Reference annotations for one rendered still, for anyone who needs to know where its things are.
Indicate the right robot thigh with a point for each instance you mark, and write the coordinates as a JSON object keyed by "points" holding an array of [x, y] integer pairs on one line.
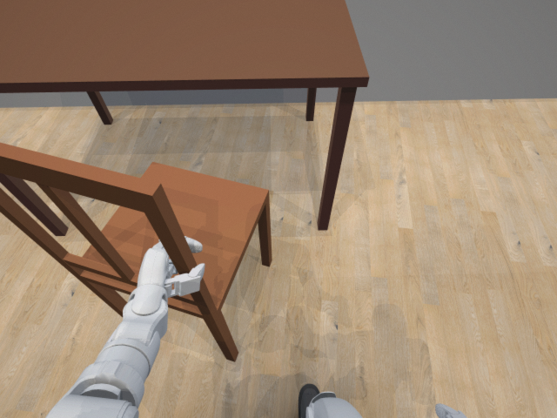
{"points": [[331, 407]]}

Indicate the right robot shin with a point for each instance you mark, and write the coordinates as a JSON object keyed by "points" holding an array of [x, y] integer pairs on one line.
{"points": [[323, 395]]}

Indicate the left robot forearm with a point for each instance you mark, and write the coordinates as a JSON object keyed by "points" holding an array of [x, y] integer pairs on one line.
{"points": [[124, 363]]}

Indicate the robot left upper arm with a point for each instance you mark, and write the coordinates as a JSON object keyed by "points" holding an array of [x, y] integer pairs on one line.
{"points": [[81, 406]]}

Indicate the chair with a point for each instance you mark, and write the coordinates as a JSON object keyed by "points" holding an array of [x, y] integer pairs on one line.
{"points": [[166, 203]]}

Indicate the robot left hand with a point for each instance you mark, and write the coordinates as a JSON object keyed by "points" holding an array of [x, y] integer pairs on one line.
{"points": [[156, 268]]}

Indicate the table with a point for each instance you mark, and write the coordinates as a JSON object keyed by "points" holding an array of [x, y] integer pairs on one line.
{"points": [[173, 45]]}

